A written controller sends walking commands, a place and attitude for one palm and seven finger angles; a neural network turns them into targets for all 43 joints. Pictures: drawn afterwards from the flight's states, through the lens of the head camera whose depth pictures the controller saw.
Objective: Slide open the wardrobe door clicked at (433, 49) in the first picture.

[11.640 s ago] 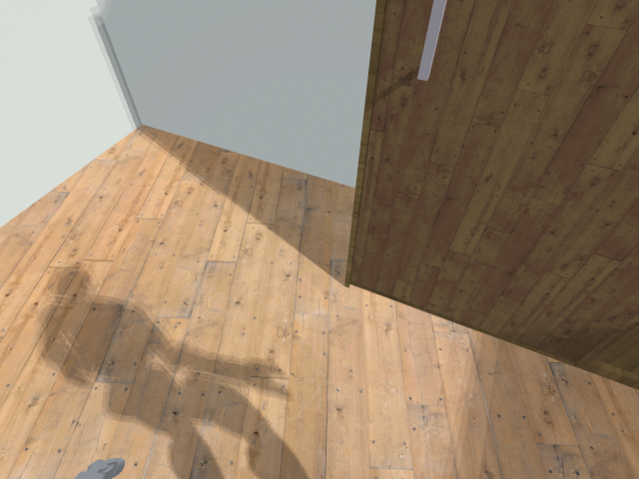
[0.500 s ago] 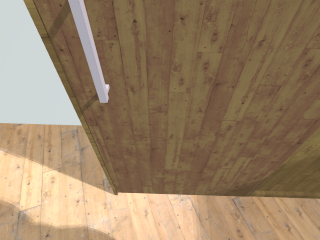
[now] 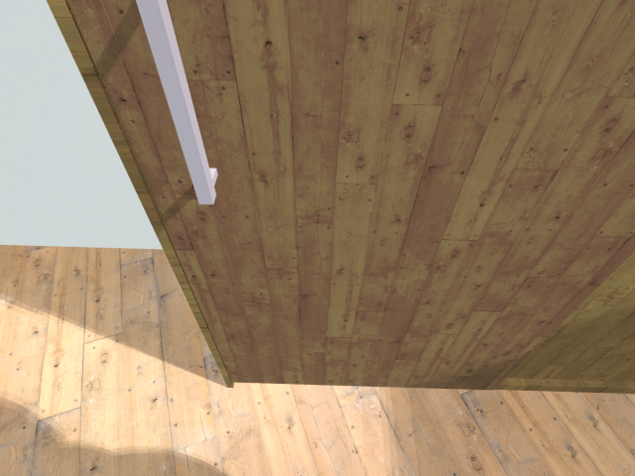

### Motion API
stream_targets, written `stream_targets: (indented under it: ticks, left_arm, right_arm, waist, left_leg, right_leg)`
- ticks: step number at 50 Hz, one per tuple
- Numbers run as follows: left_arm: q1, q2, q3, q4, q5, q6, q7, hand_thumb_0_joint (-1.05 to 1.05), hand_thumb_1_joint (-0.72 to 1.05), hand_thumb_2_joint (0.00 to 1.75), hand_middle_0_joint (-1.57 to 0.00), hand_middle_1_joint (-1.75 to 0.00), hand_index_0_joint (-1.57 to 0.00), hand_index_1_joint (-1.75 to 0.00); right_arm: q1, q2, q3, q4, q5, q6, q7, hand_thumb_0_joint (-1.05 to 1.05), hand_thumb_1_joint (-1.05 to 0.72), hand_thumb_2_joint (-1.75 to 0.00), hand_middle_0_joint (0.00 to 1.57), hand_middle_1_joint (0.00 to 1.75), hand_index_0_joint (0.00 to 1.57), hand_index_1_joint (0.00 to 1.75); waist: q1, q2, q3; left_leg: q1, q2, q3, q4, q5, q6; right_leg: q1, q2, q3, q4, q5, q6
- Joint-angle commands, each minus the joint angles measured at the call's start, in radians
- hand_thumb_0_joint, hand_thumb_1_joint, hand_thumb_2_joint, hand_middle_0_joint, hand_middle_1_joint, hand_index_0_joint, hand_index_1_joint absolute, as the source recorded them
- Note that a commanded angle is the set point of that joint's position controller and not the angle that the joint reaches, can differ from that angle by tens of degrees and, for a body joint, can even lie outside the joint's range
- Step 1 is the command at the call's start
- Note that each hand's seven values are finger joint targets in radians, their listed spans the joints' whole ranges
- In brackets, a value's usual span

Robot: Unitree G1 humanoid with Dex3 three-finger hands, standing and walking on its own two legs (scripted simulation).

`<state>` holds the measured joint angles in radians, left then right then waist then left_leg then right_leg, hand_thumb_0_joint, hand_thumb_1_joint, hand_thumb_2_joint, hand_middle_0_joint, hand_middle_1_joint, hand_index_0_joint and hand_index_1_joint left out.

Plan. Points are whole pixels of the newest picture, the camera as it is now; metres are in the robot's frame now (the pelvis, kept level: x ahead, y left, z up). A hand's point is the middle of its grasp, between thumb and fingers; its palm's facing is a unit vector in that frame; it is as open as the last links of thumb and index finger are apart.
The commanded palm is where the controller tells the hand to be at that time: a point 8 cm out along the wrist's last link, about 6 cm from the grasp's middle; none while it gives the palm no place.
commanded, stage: look again from close up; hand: left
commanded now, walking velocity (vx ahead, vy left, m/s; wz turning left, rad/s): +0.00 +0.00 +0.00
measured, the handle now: (187, 102) +0.46 +0.19 +0.24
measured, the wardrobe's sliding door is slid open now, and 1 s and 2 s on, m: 0.00 0.00 0.00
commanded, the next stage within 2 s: raise the hand with hooked fingers in 0.02 s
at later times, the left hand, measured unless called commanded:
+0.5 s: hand (180, 440) +0.16 +0.17 +0.01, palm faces +0.00 -1.00 +0.01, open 8.3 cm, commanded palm +0.12 +0.24 +0.01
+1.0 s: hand (88, 372) +0.19 +0.24 +0.10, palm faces +0.09 -0.99 -0.09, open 11.3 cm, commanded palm +0.15 +0.29 +0.11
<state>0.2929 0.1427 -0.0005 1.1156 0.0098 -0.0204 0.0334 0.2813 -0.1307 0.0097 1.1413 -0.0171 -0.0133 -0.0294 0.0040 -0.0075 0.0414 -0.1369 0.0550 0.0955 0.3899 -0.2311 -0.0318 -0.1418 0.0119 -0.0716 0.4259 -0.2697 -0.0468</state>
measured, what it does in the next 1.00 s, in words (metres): stands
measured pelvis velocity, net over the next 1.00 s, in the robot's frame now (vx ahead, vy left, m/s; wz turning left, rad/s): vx -0.02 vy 0.02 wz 0.04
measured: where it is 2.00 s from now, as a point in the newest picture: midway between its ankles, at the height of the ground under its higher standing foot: outside the picture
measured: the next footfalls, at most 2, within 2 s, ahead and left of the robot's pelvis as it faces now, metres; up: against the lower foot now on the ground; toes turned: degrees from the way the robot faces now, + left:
none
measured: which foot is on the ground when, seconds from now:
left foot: down 0.00-1.00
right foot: down 0.00-1.00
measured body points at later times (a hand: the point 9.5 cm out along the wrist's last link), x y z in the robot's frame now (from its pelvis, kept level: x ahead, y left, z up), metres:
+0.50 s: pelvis -0.03 +0.01 -0.04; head -0.03 +0.01 +0.41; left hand +0.15 +0.22 +0.01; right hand +0.19 -0.25 -0.07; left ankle -0.02 +0.14 -0.74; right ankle -0.02 -0.08 -0.74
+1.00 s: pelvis -0.02 +0.02 -0.02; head -0.03 +0.01 +0.43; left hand +0.18 +0.30 +0.11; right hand +0.14 -0.20 -0.10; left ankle -0.02 +0.14 -0.74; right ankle -0.02 -0.08 -0.74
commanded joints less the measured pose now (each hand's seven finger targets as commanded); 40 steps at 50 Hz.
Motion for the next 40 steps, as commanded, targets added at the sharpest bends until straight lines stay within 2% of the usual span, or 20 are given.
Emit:
stream_targets:
  ticks: [1,5,6,7,8,9,10,11,13,14,16,17,19,21,23,27,28,31,34,40]
  left_arm:
    - [0.072,0.094,0.014,-0.022,0.002,-0.013,0.004,0.0,0.9,0.9,-0.2,-0.3,-0.2,-0.3]
    - [0.078,0.093,0.016,-0.02,0.003,-0.015,0.005,0.0,0.9,0.9,-0.2,-0.3,-0.2,-0.3]
    - [0.16,0.12,0.016,0.02,0.014,-0.034,0.044,0.0,0.9,0.9,-0.2,-0.3,-0.2,-0.3]
    - [-0.609,0.305,0.045,-1.536,-0.216,-0.259,0.021,0.0,0.88,0.89,-0.2,-0.32,-0.2,-0.32]
    - [-0.502,0.406,0.17,-1.516,-0.167,-0.246,0.097,0.0,0.85,0.88,-0.2,-0.33,-0.2,-0.33]
    - [0.031,0.09,-0.019,-1.238,-0.128,-0.103,0.105,0.0,0.83,0.87,-0.21,-0.34,-0.21,-0.34]
    - [0.108,-0.044,-0.083,-1.14,-0.165,-0.034,0.099,0.0,0.81,0.86,-0.21,-0.36,-0.21,-0.36]
    - [0.003,-0.024,-0.097,-1.301,-0.193,-0.079,0.084,0.0,0.78,0.85,-0.21,-0.37,-0.21,-0.37]
    - [0.05,0.027,-0.03,-1.262,-0.184,-0.174,0.058,0.0,0.74,0.83,-0.21,-0.4,-0.21,-0.4]
    - [0.141,0.007,-0.005,-1.158,-0.184,-0.226,0.025,0.0,0.71,0.82,-0.21,-0.42,-0.21,-0.42]
    - [0.348,-0.025,0.043,-0.997,-0.224,-0.361,-0.091,0.0,0.67,0.8,-0.22,-0.45,-0.22,-0.45]
    - [0.399,-0.01,0.072,-1.002,-0.244,-0.44,-0.159,0.0,0.64,0.79,-0.22,-0.47,-0.22,-0.47]
    - [0.454,0.081,0.166,-1.021,-0.249,-0.526,-0.276,0.0,0.6,0.77,-0.22,-0.5,-0.22,-0.5]
    - [0.396,0.152,0.217,-1.139,-0.242,-0.48,-0.296,0.0,0.55,0.75,-0.22,-0.53,-0.22,-0.53]
    - [0.305,0.17,0.232,-1.287,-0.262,-0.423,-0.269,0.0,0.5,0.73,-0.23,-0.55,-0.23,-0.55]
    - [0.071,0.163,0.193,-1.566,-0.251,-0.458,-0.175,0.0,0.41,0.69,-0.24,-0.62,-0.24,-0.62]
    - [-0.012,0.172,0.174,-1.609,-0.243,-0.483,-0.168,0.0,0.39,0.68,-0.24,-0.63,-0.24,-0.63]
    - [-0.071,0.154,0.111,-1.565,-0.252,-0.511,-0.217,0.0,0.32,0.65,-0.24,-0.68,-0.24,-0.68]
    - [-0.085,0.209,0.133,-1.457,-0.267,-0.425,-0.296,0.0,0.25,0.62,-0.25,-0.72,-0.25,-0.72]
    - [-0.029,0.293,0.335,-1.382,-0.341,-0.198,-0.325,0.0,0.11,0.56,-0.26,-0.81,-0.26,-0.81]
  right_arm:
    - [0.07,-0.085,-0.015,-0.024,0.002,-0.016,-0.009,0.0,-0.9,-0.9,0.2,0.3,0.2,0.3]
    - [0.071,-0.084,-0.016,-0.025,0.003,-0.018,-0.009,0.0,-0.9,-0.9,0.2,0.3,0.2,0.3]
    - [-0.065,-0.124,-0.028,-0.094,0.015,-0.023,0.003,0.0,-0.9,-0.9,0.2,0.3,0.2,0.3]
    - [-0.017,-0.306,-0.03,-0.442,0.057,-0.173,-0.043,0.0,-0.9,-0.9,0.2,0.3,0.2,0.3]
    - [-0.13,-0.204,-0.002,-0.412,0.065,-0.234,-0.083,0.0,-0.9,-0.9,0.2,0.3,0.2,0.3]
    - [-0.072,-0.176,-0.029,-0.444,0.05,-0.286,-0.07,0.0,-0.9,-0.9,0.2,0.3,0.2,0.3]
    - [-0.066,-0.183,-0.027,-0.405,0.082,-0.302,-0.071,0.0,-0.9,-0.9,0.2,0.3,0.2,0.3]
    - [-0.088,-0.222,-0.038,-0.467,0.086,-0.323,-0.074,0.0,-0.9,-0.9,0.2,0.3,0.2,0.3]
    - [-0.083,-0.237,-0.059,-0.509,0.056,-0.354,-0.072,0.0,-0.9,-0.9,0.2,0.3,0.2,0.3]
    - [-0.08,-0.232,-0.07,-0.52,0.041,-0.352,-0.063,0.0,-0.9,-0.9,0.2,0.3,0.2,0.3]
    - [-0.132,-0.23,-0.085,-0.562,0.033,-0.343,-0.029,0.0,-0.9,-0.9,0.2,0.3,0.2,0.3]
    - [-0.148,-0.233,-0.094,-0.588,0.031,-0.331,-0.008,0.0,-0.9,-0.9,0.2,0.3,0.2,0.3]
    - [-0.174,-0.241,-0.108,-0.66,0.037,-0.297,0.03,0.0,-0.9,-0.9,0.2,0.3,0.2,0.3]
    - [-0.202,-0.233,-0.105,-0.735,0.047,-0.261,0.028,0.0,-0.9,-0.9,0.2,0.3,0.2,0.3]
    - [-0.199,-0.224,-0.097,-0.777,0.05,-0.226,0.012,0.0,-0.9,-0.9,0.2,0.3,0.2,0.3]
    - [-0.129,-0.205,-0.073,-0.795,0.042,-0.227,-0.015,0.0,-0.9,-0.9,0.2,0.3,0.2,0.3]
    - [-0.105,-0.213,-0.065,-0.78,0.036,-0.231,-0.02,0.0,-0.9,-0.9,0.2,0.3,0.2,0.3]
    - [-0.102,-0.222,-0.045,-0.742,0.046,-0.268,-0.032,0.0,-0.9,-0.9,0.2,0.3,0.2,0.3]
    - [-0.113,-0.237,-0.029,-0.72,0.064,-0.287,-0.05,0.0,-0.9,-0.9,0.2,0.3,0.2,0.3]
    - [-0.168,-0.218,-0.014,-0.708,0.072,-0.31,-0.067,0.0,-0.9,-0.9,0.2,0.3,0.2,0.3]
  waist:
    - [0.003,0.012,0.026]
    - [0.004,0.01,0.015]
    - [0.045,-0.033,0.049]
    - [-0.1,0.163,-0.452]
    - [-0.028,0.264,-0.356]
    - [-0.012,0.235,-0.304]
    - [-0.03,0.12,-0.192]
    - [-0.045,0.062,-0.096]
    - [-0.065,-0.116,-0.068]
    - [-0.039,-0.238,-0.045]
    - [0.028,-0.327,-0.009]
    - [0.047,-0.299,-0.041]
    - [0.075,-0.1,-0.121]
    - [0.093,-0.048,-0.196]
    - [0.083,0.003,-0.214]
    - [-0.003,0.091,-0.241]
    - [-0.034,0.051,-0.221]
    - [-0.067,0.098,-0.184]
    - [-0.054,0.09,-0.167]
    - [0.041,0.005,-0.244]
  left_leg:
    - [-0.009,0.069,-0.066,-0.051,0.143,0.041]
    - [-0.003,0.068,-0.065,-0.048,0.156,0.041]
    - [-0.118,0.065,-0.013,0.22,0.106,0.013]
    - [0.147,-0.048,-0.046,0.046,0.202,0.068]
    - [0.152,-0.031,-0.031,0.047,0.196,0.058]
    - [0.086,-0.014,-0.053,0.022,0.259,0.067]
    - [0.016,-0.013,-0.067,0.058,0.212,0.058]
    - [-0.027,-0.021,-0.087,0.081,0.127,0.06]
    - [-0.108,-0.047,-0.082,0.161,0.024,0.062]
    - [-0.196,-0.054,-0.084,0.189,-0.011,0.049]
    - [-0.373,-0.057,-0.083,0.251,-0.061,0.027]
    - [-0.42,-0.063,-0.075,0.287,-0.058,0.018]
    - [-0.408,-0.078,-0.044,0.345,0.027,0.015]
    - [-0.423,-0.084,-0.015,0.355,0.033,0.033]
    - [-0.401,-0.08,-0.021,0.348,0.007,0.04]
    - [-0.304,-0.055,-0.062,0.366,0.012,0.058]
    - [-0.304,-0.046,-0.082,0.371,-0.005,0.061]
    - [-0.279,-0.041,-0.105,0.367,-0.063,0.061]
    - [-0.283,-0.041,-0.115,0.327,-0.105,0.062]
    - [-0.231,-0.041,-0.112,0.231,0.025,0.058]
  right_leg:
    - [-0.044,-0.122,0.116,-0.085,0.225,0.0]
    - [-0.033,-0.123,0.116,-0.084,0.248,0.0]
    - [-0.048,-0.21,0.206,-0.079,0.755,0.065]
    - [0.067,-0.113,0.14,0.018,0.532,0.023]
    - [0.0,-0.06,0.113,0.043,0.274,0.017]
    - [-0.033,-0.036,0.048,0.074,0.184,0.008]
    - [-0.102,-0.037,0.004,0.058,0.163,0.025]
    - [-0.164,-0.042,-0.001,0.047,0.117,0.04]
    - [-0.28,-0.043,0.005,0.038,-0.037,0.051]
    - [-0.328,-0.034,0.003,0.058,-0.102,0.056]
    - [-0.367,-0.034,0.012,0.145,-0.136,0.052]
    - [-0.352,-0.038,0.024,0.189,-0.097,0.047]
    - [-0.281,-0.053,0.038,0.273,0.09,0.02]
    - [-0.254,-0.057,0.056,0.292,0.112,0.024]
    - [-0.265,-0.046,0.053,0.285,0.057,0.028]
    - [-0.342,-0.024,0.045,0.277,0.053,0.032]
    - [-0.365,-0.017,0.043,0.275,0.029,0.035]
    - [-0.403,-0.014,0.043,0.242,-0.039,0.033]
    - [-0.352,-0.022,0.062,0.184,-0.096,0.032]
    - [-0.157,-0.034,0.037,0.129,0.051,0.044]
